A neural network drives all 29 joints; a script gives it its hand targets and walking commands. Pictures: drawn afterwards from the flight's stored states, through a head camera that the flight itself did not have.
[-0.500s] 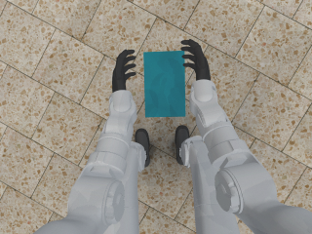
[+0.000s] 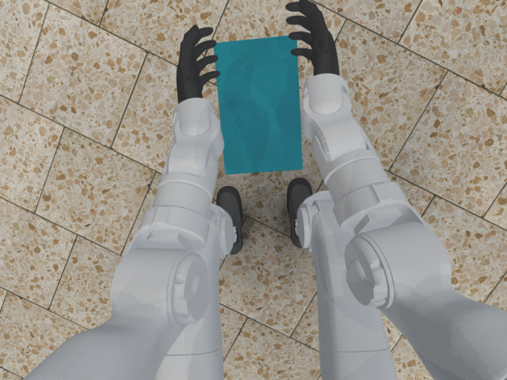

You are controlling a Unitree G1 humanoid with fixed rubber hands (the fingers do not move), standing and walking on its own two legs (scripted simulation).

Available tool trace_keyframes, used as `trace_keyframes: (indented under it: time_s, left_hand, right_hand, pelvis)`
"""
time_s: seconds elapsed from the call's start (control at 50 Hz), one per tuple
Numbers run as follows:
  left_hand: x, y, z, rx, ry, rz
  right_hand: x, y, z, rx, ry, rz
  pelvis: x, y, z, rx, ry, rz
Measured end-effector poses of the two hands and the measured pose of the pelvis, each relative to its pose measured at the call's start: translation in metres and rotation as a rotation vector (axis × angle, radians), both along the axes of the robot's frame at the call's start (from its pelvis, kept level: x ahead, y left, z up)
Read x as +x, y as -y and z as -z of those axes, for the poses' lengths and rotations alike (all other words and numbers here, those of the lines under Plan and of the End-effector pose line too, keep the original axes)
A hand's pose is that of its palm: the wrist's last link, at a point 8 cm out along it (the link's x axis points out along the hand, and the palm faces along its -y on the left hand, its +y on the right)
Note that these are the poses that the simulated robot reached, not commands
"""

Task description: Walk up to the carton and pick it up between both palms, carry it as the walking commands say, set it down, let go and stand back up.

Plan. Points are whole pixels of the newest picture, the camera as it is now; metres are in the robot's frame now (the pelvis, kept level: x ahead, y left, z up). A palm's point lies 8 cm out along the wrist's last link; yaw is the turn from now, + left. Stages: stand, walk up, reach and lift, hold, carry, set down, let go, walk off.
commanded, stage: set down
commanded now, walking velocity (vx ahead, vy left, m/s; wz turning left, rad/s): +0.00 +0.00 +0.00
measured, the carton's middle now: (262, 112) +0.44 +0.00 -0.48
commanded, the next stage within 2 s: none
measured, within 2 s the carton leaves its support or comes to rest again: neither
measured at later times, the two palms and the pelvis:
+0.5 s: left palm (210, 70) +0.50 +0.07 -0.25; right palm (307, 54) +0.51 -0.09 -0.25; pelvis +0.00 +0.01 -0.06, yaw -1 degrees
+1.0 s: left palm (205, 17) +0.58 +0.07 -0.26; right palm (308, 2) +0.58 -0.10 -0.26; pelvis +0.01 +0.00 -0.13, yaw -1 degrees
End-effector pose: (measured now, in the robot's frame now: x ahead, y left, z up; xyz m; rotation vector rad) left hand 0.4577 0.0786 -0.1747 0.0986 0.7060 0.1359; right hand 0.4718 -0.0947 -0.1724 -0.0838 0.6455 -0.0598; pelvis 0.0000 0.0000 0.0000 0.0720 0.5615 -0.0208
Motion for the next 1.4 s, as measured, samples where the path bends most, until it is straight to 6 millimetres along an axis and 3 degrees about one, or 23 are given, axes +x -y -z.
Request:
trace_keyframes:
  time_s: [0.16, 0.4, 0.48, 0.74, 1.0, 1.18, 1.4]
  left_hand:
    - [0.013, 0.009, 0.027, -0.006, 0.0, 0.009]
    - [0.025, 0.012, 0.071, -0.029, -0.004, -0.006]
    - [0.037, 0.013, 0.073, -0.032, 0.059, -0.009]
    - [0.085, 0.013, 0.079, -0.066, 0.127, -0.039]
    - [0.124, 0.014, 0.088, -0.047, 0.155, 0.024]
    - [0.141, 0.014, 0.092, -0.048, 0.143, 0.05]
    - [0.142, 0.012, 0.091, -0.058, 0.119, 0.067]
  right_hand:
    - [0.013, 0.005, 0.025, 0.006, -0.007, 0.023]
    - [0.028, -0.005, 0.064, 0.013, -0.013, 0.005]
    - [0.03, -0.007, 0.075, 0.015, -0.012, 0.0]
    - [0.075, -0.003, 0.082, 0.022, 0.064, -0.064]
    - [0.11, 0.001, 0.091, 0.062, 0.097, -0.126]
    - [0.126, 0.001, 0.095, 0.039, 0.095, -0.144]
    - [0.125, 0.0, 0.093, 0.022, 0.08, -0.152]
  pelvis:
    - [0.004, -0.003, 0.017, 0.013, -0.038, 0.032]
    - [0.005, -0.005, 0.046, 0.022, -0.059, 0.04]
    - [0.003, -0.005, 0.057, 0.024, -0.05, 0.04]
    - [-0.003, -0.003, 0.097, 0.037, -0.049, 0.034]
    - [0.012, -0.002, 0.13, 0.048, -0.043, 0.047]
    - [0.029, -0.005, 0.136, 0.045, -0.067, 0.047]
    - [0.039, -0.011, 0.136, 0.042, -0.105, 0.053]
